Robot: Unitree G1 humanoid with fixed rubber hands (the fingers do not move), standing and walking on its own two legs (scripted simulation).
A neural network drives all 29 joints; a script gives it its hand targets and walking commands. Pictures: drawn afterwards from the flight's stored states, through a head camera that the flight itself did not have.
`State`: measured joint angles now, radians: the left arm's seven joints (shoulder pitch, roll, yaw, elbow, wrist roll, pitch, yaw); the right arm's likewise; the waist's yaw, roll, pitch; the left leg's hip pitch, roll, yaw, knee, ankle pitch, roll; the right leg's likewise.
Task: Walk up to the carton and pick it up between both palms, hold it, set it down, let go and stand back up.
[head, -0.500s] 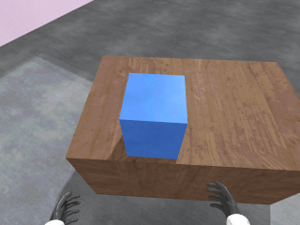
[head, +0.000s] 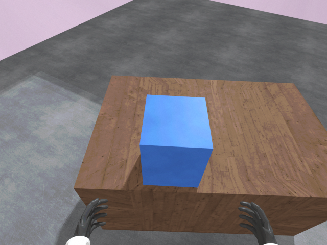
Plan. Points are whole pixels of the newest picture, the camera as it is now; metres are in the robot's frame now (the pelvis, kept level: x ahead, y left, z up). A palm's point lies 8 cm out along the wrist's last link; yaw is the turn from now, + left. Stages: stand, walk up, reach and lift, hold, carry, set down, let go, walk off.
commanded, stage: reach and lift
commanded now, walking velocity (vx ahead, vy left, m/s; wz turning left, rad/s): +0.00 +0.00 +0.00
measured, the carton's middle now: (173, 142) +0.47 +0.01 -0.09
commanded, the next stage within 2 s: none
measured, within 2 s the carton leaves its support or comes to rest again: neither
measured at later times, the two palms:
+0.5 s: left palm (94, 213) +0.22 +0.21 -0.07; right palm (257, 222) +0.21 -0.20 -0.06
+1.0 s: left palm (101, 176) +0.30 +0.21 -0.03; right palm (254, 186) +0.29 -0.20 -0.03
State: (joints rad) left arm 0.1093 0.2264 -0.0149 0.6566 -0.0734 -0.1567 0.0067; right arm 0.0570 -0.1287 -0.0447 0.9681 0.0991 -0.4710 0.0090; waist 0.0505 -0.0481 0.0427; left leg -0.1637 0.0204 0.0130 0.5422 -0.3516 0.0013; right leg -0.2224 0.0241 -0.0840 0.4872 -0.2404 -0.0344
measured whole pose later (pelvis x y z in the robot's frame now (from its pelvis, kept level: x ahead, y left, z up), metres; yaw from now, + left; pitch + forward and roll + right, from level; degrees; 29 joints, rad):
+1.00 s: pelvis +0.00 +0.01 -0.01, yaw -1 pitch +6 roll -2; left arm -0.30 0.20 -0.06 0.96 -0.21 -0.42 0.05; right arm -0.32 -0.21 0.06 1.06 0.29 -0.51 -0.02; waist 0.01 0.01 -0.05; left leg -0.39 0.02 0.03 0.70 -0.42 0.01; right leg -0.45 0.02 -0.07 0.63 -0.29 -0.02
